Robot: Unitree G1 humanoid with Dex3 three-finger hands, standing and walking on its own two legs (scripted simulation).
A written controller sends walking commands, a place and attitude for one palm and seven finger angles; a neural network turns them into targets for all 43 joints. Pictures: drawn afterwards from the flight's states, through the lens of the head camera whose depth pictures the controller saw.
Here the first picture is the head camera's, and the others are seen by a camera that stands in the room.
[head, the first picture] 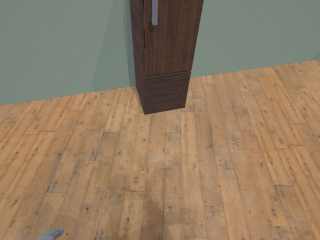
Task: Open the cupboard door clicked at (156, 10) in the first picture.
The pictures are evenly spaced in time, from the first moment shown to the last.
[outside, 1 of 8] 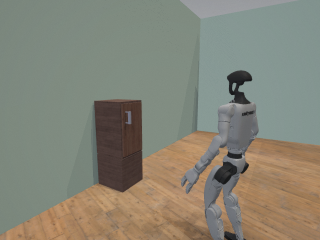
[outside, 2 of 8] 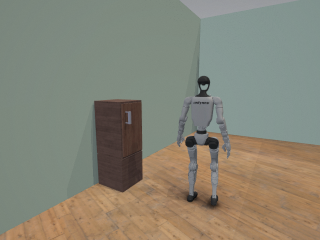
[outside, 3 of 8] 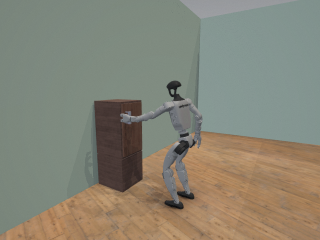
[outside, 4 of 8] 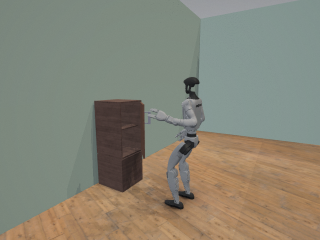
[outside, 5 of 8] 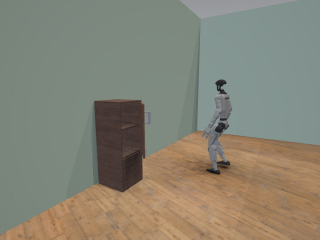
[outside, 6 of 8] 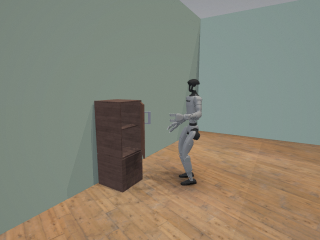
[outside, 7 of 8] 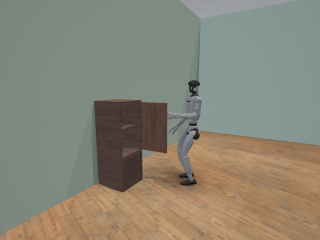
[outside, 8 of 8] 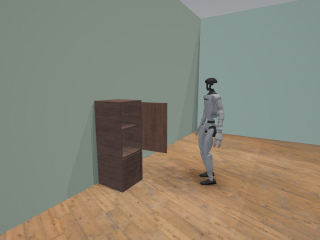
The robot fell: no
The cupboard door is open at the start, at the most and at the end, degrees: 0 97 96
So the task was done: yes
